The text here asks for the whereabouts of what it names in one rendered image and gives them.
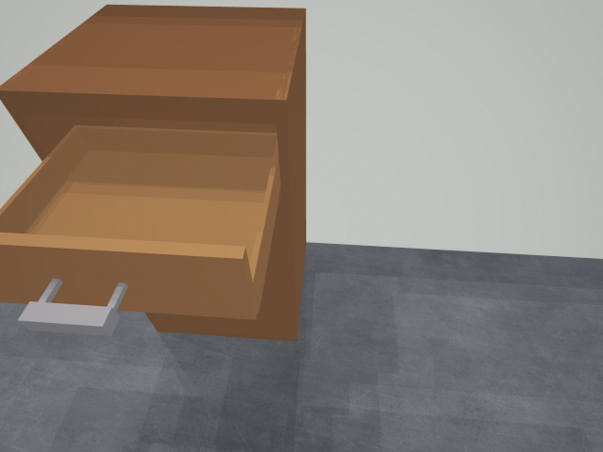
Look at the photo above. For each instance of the handle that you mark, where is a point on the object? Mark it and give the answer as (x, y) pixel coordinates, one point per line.
(72, 318)

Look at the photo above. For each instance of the cabinet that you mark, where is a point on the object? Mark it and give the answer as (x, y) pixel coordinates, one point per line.
(196, 68)

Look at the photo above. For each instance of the drawer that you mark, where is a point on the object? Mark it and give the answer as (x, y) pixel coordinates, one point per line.
(184, 217)

